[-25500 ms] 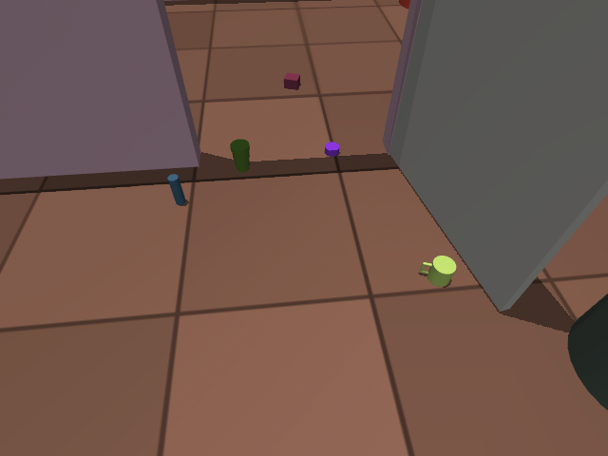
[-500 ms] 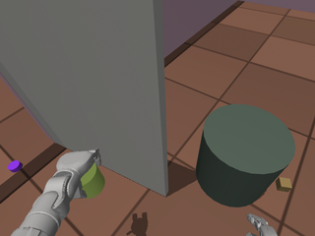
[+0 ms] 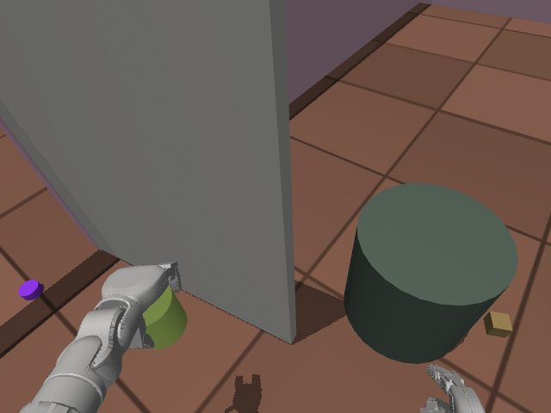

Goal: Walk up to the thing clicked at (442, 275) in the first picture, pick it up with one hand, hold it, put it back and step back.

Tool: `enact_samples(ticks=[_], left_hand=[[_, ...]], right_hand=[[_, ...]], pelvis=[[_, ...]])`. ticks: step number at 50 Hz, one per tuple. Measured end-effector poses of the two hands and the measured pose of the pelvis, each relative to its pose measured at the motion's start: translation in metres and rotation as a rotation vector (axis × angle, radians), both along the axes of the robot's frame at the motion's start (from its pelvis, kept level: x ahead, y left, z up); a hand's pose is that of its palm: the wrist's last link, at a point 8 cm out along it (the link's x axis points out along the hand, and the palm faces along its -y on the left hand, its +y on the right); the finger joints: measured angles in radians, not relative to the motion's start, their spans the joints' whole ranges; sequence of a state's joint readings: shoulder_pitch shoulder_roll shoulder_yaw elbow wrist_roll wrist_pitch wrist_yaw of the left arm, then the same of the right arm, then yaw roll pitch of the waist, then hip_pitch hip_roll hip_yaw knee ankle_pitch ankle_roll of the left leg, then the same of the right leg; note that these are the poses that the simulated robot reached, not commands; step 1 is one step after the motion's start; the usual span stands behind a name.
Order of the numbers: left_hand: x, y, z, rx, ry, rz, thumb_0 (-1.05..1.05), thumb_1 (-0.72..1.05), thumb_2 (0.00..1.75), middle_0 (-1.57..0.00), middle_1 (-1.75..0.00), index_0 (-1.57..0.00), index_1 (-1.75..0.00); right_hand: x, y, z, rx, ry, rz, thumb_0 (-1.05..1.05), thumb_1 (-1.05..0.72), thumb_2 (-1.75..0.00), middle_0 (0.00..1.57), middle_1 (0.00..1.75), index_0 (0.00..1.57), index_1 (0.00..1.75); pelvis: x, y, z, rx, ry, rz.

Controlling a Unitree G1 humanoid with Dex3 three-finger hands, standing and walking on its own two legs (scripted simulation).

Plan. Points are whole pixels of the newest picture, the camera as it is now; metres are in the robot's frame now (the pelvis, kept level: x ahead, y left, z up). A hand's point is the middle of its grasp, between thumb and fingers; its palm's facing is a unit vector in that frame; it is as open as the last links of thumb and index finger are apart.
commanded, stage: hold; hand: left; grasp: from above
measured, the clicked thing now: (144, 318) +0.30 +0.24 -0.06
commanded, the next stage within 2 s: crouch in 0.26 s
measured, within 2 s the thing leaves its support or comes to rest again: neither
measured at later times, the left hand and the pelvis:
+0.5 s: hand (144, 309) +0.30 +0.23 -0.03, palm faces -0.44 -0.05 -0.89, open 11.1 cm; pelvis +0.01 +0.00 +0.00, yaw +0 degrees
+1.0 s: hand (175, 326) +0.35 +0.24 -0.22, palm faces -0.42 +0.05 -0.91, open 11.1 cm; pelvis -0.03 +0.01 -0.12, yaw +1 degrees
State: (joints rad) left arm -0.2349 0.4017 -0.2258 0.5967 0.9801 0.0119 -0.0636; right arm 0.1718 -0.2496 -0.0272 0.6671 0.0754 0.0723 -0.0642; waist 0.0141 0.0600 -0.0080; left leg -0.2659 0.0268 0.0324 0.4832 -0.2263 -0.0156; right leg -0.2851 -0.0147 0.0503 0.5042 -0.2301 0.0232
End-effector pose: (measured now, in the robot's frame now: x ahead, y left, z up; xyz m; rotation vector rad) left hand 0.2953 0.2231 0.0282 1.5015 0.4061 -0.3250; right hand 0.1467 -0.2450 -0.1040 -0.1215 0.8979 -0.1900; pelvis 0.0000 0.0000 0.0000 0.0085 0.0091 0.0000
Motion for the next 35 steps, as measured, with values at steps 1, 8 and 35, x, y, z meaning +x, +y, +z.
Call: enact_samples(ticks=[1, 8, 35], left_hand=[[0.0, 0.0, -0.001, -0.001, 0.001, -0.001, 0.01, -0.17, 0.84, -0.41, -1.01, -0.41, -1.01], [0.002, 0.002, -0.003, 0.0, -0.007, 0.001, 0.01, -0.18, 0.84, -0.41, -1.01, -0.41, -1.01], [0.008, 0.008, -0.05, 0.029, 0.012, -0.004, 0.01, -0.17, 0.83, -0.41, -1.01, -0.41, -1.01]], right_hand=[[0.0, 0.0, 0.0, -0.001, 0.001, 0.001, 0.01, -0.92, -0.9, 0.2, 0.3, 0.2, 0.3], [-0.001, 0.0, -0.001, -0.004, 0.015, -0.002, 0.01, -0.92, -0.9, 0.2, 0.3, 0.2, 0.3], [-0.014, -0.005, -0.013, -0.03, 0.1, -0.005, 0.01, -0.91, -0.9, 0.21, 0.3, 0.2, 0.3]], pelvis=[[0.0, 0.0, 0.0, 0.0, 0.0, 0.0], [0.001, 0.001, 0.0, -0.001, 0.002, 0.0], [0.003, 0.002, -0.009, -0.007, 0.074, 0.015]])
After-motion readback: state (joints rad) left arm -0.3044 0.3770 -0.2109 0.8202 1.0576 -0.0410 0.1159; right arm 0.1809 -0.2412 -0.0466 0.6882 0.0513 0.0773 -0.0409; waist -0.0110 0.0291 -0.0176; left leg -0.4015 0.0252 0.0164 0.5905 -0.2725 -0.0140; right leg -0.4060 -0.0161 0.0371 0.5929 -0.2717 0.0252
